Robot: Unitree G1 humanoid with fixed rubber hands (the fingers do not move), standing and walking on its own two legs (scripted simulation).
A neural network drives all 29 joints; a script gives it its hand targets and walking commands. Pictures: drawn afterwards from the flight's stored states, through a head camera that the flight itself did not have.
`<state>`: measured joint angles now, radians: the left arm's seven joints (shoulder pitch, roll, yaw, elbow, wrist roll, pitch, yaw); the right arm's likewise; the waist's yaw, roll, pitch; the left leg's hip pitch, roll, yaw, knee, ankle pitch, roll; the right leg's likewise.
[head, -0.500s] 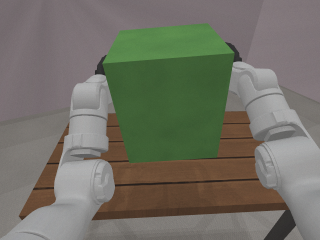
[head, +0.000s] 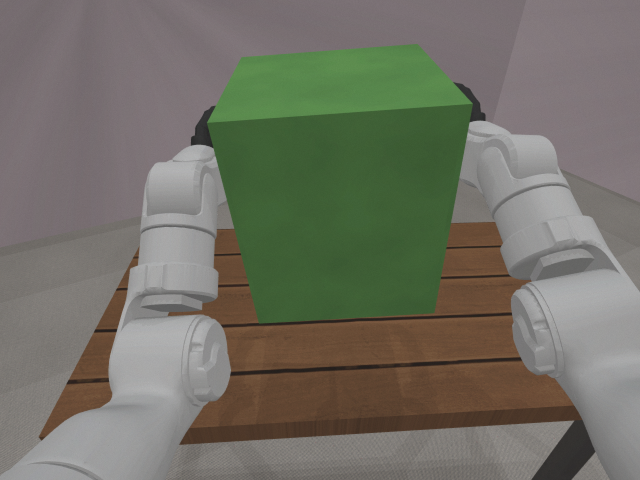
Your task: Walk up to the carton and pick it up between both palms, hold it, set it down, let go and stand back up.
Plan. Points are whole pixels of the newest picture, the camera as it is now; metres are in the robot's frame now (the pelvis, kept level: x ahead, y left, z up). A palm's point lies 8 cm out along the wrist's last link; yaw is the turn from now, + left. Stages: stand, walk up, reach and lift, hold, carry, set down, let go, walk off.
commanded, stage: hold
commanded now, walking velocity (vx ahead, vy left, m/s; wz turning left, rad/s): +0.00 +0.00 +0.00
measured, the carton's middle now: (337, 184) +0.36 +0.00 +0.26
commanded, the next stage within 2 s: set down in 0.02 s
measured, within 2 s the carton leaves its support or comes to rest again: neither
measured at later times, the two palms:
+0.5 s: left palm (213, 181) +0.40 +0.16 +0.25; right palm (451, 163) +0.40 -0.14 +0.27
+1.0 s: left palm (219, 200) +0.41 +0.16 +0.22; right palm (447, 199) +0.39 -0.14 +0.23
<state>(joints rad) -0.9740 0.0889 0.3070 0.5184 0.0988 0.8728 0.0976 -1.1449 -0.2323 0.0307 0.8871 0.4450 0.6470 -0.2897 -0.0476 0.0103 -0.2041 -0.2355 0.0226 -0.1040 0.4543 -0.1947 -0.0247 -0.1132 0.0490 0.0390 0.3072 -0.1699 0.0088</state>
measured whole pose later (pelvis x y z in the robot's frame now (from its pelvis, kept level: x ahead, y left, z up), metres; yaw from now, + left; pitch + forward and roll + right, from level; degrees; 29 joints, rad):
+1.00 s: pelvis +0.00 +0.01 +0.00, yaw -1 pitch -4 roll -1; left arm -0.88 0.09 0.25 0.62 0.15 0.55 0.07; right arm -0.93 -0.11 -0.10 0.85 0.24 0.35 -0.22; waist -0.07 -0.06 -0.06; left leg -0.15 -0.01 -0.06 0.38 -0.16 0.00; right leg -0.06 0.01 0.07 0.28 -0.16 0.03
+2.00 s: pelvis +0.01 +0.01 +0.00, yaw -1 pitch -1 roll -1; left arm -0.79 0.13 0.20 0.76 0.10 0.33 0.01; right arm -0.74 0.02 -0.20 0.73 0.10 0.23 -0.24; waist -0.08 -0.08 -0.05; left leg -0.20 -0.01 -0.06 0.38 -0.16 0.00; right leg -0.11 0.00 0.05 0.29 -0.17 0.03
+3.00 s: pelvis +0.01 +0.02 +0.00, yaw -1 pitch +2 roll -1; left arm -0.67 0.10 0.18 0.79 0.10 0.14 -0.01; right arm -0.56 0.09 -0.23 0.63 0.00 0.09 -0.22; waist -0.07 -0.07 -0.04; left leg -0.24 -0.01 -0.04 0.37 -0.16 0.00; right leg -0.16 0.00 0.05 0.28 -0.15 0.03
